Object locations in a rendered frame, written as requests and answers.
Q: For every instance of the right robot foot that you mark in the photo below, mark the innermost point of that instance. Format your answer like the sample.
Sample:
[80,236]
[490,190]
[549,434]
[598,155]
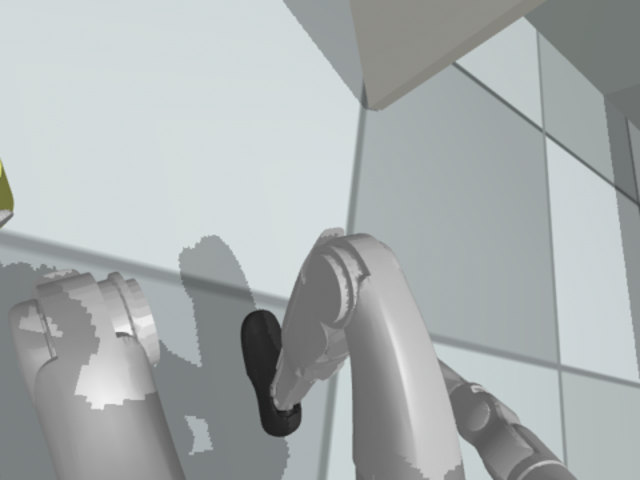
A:
[261,346]

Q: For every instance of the can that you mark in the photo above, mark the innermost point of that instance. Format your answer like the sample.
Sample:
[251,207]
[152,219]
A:
[6,197]

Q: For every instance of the right robot hand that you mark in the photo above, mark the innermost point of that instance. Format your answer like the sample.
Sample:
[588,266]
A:
[451,378]

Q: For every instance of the right robot arm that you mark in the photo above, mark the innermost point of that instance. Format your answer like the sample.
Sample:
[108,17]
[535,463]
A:
[509,451]

